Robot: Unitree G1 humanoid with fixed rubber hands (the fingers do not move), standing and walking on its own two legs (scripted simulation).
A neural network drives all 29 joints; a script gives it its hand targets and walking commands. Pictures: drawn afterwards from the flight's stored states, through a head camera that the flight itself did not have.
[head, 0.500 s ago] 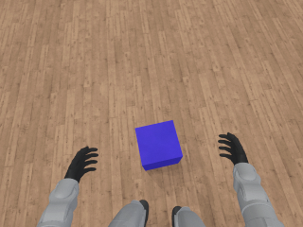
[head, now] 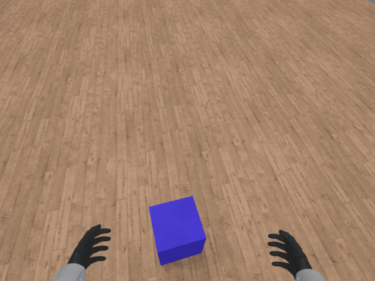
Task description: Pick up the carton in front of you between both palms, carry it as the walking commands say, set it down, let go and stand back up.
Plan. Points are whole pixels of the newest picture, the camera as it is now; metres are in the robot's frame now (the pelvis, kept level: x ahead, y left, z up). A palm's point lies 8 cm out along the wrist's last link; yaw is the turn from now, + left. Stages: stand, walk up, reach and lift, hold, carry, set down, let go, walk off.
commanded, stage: let go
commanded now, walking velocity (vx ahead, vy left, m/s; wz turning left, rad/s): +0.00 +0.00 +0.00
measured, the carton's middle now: (176, 231) +0.42 +0.04 -0.65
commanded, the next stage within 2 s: stand in 0.26 s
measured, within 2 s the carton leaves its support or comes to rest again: neither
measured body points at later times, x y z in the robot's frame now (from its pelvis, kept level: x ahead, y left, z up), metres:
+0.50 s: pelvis +0.00 +0.01 -0.01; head +0.01 +0.03 +0.44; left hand +0.15 +0.30 -0.10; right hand +0.14 -0.28 -0.08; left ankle -0.01 +0.12 -0.74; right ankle -0.03 -0.10 -0.74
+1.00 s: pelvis +0.01 +0.03 +0.00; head +0.01 +0.04 +0.45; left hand +0.15 +0.32 -0.11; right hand +0.14 -0.27 -0.09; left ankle -0.01 +0.12 -0.74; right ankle -0.03 -0.10 -0.74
